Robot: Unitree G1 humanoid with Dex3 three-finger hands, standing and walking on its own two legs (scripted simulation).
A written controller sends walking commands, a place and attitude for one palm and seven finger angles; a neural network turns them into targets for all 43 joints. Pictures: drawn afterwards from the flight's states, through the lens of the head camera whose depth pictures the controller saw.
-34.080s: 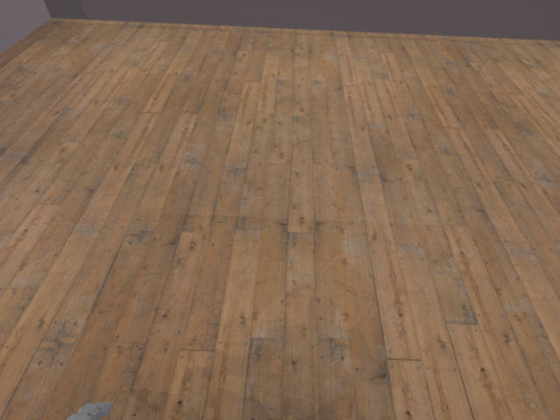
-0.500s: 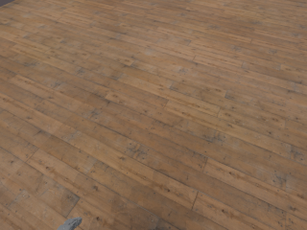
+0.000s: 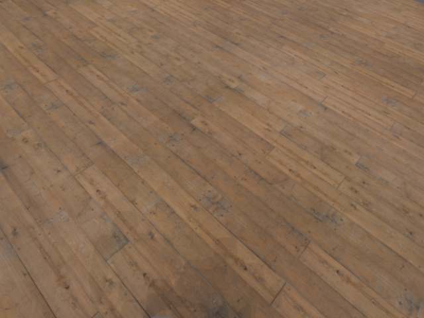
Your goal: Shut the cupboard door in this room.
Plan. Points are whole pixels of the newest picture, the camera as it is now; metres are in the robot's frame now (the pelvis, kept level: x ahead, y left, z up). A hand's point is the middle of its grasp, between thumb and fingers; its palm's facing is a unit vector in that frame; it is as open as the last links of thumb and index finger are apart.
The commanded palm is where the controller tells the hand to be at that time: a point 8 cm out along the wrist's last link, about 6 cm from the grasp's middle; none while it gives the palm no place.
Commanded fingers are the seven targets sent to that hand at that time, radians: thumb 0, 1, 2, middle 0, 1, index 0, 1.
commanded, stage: turn or walk to find it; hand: left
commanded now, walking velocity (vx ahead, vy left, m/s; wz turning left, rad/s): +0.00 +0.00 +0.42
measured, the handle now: out of the picture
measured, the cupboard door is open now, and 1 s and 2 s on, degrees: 91 91 88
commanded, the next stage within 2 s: none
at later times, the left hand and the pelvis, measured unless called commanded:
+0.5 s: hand out of the picture +0.05 +0.17 -0.14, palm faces +0.21 -0.94 -0.26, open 7.4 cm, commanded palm none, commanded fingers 0.00 0.90 0.90 -0.20 -0.30 -0.20 -0.30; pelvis -0.01 -0.04 +0.01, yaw +12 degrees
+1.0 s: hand out of the picture -0.06 +0.20 -0.16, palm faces +0.46 -0.86 -0.21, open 7.4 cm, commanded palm none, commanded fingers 0.00 0.90 0.90 -0.20 -0.30 -0.20 -0.30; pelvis -0.03 -0.01 +0.02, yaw +24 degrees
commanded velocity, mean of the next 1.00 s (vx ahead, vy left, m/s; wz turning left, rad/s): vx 0.00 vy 0.00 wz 0.42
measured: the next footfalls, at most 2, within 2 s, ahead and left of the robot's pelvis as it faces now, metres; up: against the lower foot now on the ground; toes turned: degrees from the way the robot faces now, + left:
right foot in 0.38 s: +0.04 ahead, -0.13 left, +0.00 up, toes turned +4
left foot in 0.80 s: -0.04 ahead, +0.11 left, +0.00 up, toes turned +24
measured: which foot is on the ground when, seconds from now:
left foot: down 0.00-0.38, up 0.40-0.78, down 0.80-1.00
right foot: up 0.00-0.36, down 0.38-0.80, up 0.82-1.00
